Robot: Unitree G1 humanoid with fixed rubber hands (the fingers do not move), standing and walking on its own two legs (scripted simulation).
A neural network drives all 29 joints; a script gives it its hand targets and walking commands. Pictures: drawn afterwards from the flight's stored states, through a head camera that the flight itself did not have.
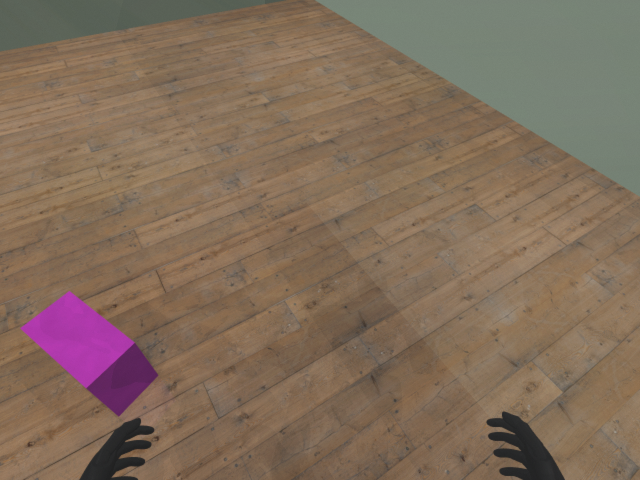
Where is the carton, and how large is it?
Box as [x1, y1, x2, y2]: [20, 291, 157, 415]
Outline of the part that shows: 69,291 20,328 117,415 119,415 157,376 157,374 134,342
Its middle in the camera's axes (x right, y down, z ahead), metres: -0.67 +0.35 +1.15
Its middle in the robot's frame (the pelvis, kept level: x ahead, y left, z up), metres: +0.55 +0.65 -0.64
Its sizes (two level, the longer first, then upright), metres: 0.290 0.148 0.228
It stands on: the floor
